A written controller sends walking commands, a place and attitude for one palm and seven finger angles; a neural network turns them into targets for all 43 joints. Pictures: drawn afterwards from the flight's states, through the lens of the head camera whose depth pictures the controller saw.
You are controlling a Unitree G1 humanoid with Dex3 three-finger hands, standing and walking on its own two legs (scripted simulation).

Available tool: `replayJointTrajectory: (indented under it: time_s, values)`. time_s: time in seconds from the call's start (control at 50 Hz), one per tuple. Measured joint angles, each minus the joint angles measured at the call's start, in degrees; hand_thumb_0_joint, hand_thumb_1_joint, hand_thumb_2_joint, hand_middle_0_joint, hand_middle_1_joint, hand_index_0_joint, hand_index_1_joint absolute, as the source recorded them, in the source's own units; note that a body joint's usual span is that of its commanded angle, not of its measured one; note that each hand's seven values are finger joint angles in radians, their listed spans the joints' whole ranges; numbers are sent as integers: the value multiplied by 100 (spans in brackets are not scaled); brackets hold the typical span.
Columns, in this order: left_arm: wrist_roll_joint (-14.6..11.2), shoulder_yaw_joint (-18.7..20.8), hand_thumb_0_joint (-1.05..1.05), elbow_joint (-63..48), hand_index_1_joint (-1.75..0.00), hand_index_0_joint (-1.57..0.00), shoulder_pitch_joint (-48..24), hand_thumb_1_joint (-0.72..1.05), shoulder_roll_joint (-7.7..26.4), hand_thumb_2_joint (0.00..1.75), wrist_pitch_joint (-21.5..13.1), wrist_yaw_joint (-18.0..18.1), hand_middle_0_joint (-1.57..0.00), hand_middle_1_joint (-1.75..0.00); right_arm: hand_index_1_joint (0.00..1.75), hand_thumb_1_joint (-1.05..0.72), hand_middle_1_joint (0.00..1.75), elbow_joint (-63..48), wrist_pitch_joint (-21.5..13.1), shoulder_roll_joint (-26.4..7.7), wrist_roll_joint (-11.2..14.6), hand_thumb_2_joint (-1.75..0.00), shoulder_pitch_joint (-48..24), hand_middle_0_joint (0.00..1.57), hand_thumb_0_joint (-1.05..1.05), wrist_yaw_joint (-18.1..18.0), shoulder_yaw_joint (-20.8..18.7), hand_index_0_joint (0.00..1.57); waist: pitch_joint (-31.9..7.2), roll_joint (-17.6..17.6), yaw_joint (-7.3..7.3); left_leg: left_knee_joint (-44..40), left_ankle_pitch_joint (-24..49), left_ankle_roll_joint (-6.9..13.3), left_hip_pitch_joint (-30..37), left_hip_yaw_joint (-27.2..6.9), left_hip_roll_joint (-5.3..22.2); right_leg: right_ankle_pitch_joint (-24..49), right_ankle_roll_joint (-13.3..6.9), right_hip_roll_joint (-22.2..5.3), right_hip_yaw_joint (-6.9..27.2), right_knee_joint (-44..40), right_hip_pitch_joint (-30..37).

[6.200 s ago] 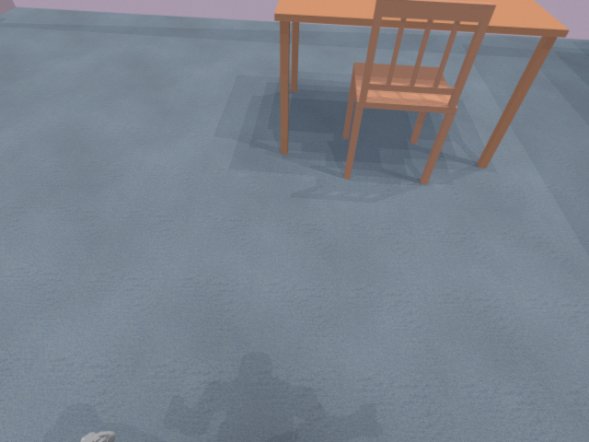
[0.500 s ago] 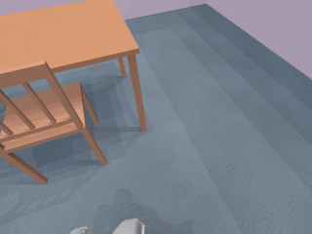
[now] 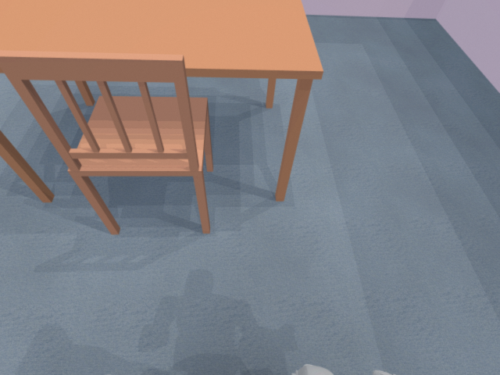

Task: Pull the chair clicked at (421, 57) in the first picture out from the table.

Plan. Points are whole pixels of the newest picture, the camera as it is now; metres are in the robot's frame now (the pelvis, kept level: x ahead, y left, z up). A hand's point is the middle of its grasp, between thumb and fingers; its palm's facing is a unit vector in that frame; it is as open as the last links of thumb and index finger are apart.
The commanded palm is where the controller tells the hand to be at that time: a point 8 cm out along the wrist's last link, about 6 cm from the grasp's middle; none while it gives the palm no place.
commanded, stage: turn to face it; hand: left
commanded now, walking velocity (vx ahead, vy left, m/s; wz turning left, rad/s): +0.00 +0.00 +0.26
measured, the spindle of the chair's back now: (116, 118) +0.73 +0.42 -0.11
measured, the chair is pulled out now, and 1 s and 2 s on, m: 0.00 0.00 0.00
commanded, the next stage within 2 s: take the last steps up to it in 0.12 s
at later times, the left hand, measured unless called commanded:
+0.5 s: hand out of the picture -0.02 +0.18 -0.16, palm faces +0.23 -0.95 -0.22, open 7.3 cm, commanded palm none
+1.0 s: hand (122, 327) +0.21 +0.26 -0.17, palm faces +0.15 -0.97 -0.16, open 7.4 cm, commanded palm none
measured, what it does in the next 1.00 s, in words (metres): walks ahead: right foot, then left foot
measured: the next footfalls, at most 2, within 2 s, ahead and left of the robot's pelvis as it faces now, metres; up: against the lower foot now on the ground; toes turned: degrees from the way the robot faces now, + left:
right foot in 0.14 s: +0.05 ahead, -0.13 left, +0.00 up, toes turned -2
left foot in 0.58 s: +0.05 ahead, +0.14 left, +0.00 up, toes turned +17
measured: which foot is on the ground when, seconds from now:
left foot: down 0.00-0.14, up 0.16-0.56, down 0.58-1.00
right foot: up 0.00-0.12, down 0.14-0.60, up 0.62-1.00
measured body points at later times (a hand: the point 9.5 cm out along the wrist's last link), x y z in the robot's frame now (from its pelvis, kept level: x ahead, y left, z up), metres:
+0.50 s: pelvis +0.02 -0.01 +0.00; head +0.04 -0.01 +0.45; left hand -0.03 +0.23 -0.15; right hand +0.11 -0.24 -0.15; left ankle -0.02 +0.13 -0.70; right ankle +0.01 -0.13 -0.74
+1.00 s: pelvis +0.15 +0.07 -0.01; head +0.17 +0.08 +0.44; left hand +0.20 +0.31 -0.16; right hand +0.09 -0.15 -0.16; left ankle +0.01 +0.13 -0.74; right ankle +0.28 -0.03 -0.70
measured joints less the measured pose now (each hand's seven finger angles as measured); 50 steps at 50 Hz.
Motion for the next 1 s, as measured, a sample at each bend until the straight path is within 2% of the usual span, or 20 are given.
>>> replayJointTrajectory:
  time_s: [0.08,0.12,0.14,0.18,0.2,0.26,0.32,0.42,0.52,0.58,0.62,0.66,0.7,0.76,0.88,1.0]
  values:
    - [-21,-72,1,-61,-30,-20,-89,91,-149,90,-75,11,-20,-30,30,-90,30,82,50,13,-16,-90,82,20,0,4,-22,20,-45,111,-88,86,-31,-66,-22,-118,-67,108,-74,170,-21,-1040,440]
    - [-26,-116,0,-94,-30,-20,-84,91,-222,90,-157,15,-20,-30,30,-90,30,131,70,4,3,-90,146,20,0,8,-40,20,-90,147,-105,259,-116,-128,-93,-164,-116,620,-116,241,-81,-1865,809]
    - [-10,-139,0,-109,-30,-20,-59,91,-253,90,-219,21,-20,-30,30,-90,30,155,73,-8,26,-90,185,20,0,14,-55,20,-127,159,-100,427,-199,-167,-171,-178,-146,927,-234,245,-108,-2247,974]
    - [34,-204,0,-79,-30,-20,-48,91,-395,90,-301,31,-20,-30,30,-90,30,223,127,-79,57,-90,208,20,0,9,-110,20,-123,332,-137,1143,-859,-210,-437,-268,-145,856,-540,282,-239,-2174,990]
    - [43,-233,0,-82,-30,-20,-19,91,-451,90,-316,26,-20,-30,30,-90,30,258,176,-101,56,-90,231,20,0,8,-137,20,-145,361,-142,1657,-1137,-218,-616,-289,-181,788,-621,260,-292,-2169,1009]
    - [55,-263,0,-54,-30,-20,72,91,-582,90,-312,38,-20,-30,30,-91,30,375,244,-157,38,-90,278,20,0,31,-189,20,-171,382,-130,3005,-1125,-276,-1037,-216,-153,820,-675,202,-404,-2397,1160]
    - [69,-259,0,39,-30,-20,166,91,-649,90,-358,32,-20,-30,30,-91,30,465,223,-180,7,-90,374,20,0,64,-200,20,-196,349,-122,3376,-859,-366,-1142,-106,6,928,-653,146,-530,-2650,1320]
    - [108,-206,0,246,-30,-21,442,91,-617,90,-510,2,-21,-30,30,-91,30,608,207,-156,-25,-90,478,20,0,136,-186,20,-254,201,4,2676,-792,-397,-963,115,255,998,-571,7,-722,-2945,1538]
    - [140,-143,0,581,-30,-20,836,91,-446,90,-515,-35,-21,-30,30,-91,30,589,99,-80,-9,-90,381,20,0,181,-128,20,-290,17,181,1453,-780,-291,-623,338,326,940,-393,-151,-821,-3010,1670]
    - [106,-100,0,815,-30,-20,1113,91,-345,90,-429,-47,-20,-30,30,-91,30,497,-83,-44,-2,-90,346,20,0,162,-69,20,-345,-23,223,373,-399,-220,-135,538,310,694,-234,-223,-837,-2695,1644]
    - [82,-74,0,978,-30,-20,1215,91,-269,90,-302,-56,-20,-30,30,-91,30,468,-223,50,-24,-90,316,20,0,108,-47,20,-328,-150,215,467,-203,-87,-91,638,224,107,-324,-291,-619,-1929,1388]
    - [95,-73,1,1109,-30,-20,1226,91,-251,90,-181,-58,-20,-30,30,-91,30,447,-331,145,-35,-90,391,20,0,43,2,20,-349,-168,172,461,-400,23,58,719,204,-268,-439,-166,-354,-697,890]
    - [96,-69,1,1154,-30,-20,1123,91,-250,90,-173,-100,-20,-30,30,-91,30,482,-402,235,-25,-90,540,20,0,-32,44,20,-342,-157,100,142,-378,63,323,735,153,-5,-502,-93,-265,186,419]
    - [91,-73,1,1046,-30,-20,876,91,-285,90,-260,-150,-20,-30,30,-93,30,661,-467,272,11,-90,812,20,0,-122,55,20,-320,-150,53,-440,-198,128,739,739,22,569,-478,-99,-216,626,-117]
    - [83,-85,1,750,-30,-20,284,91,-415,90,-319,-155,-20,-30,30,-92,30,1085,-513,407,39,-90,1369,20,0,-157,94,20,-286,-139,-28,-1131,-159,171,1398,731,-179,1158,-372,-125,-186,296,-704]
    - [57,-109,0,557,-30,-20,-292,91,-551,90,-310,-166,-20,-30,30,-91,30,1343,-520,522,-8,-90,1763,20,0,-182,94,20,-147,-49,-274,-1205,-538,69,1881,753,-201,1315,-514,-33,-316,-884,-643]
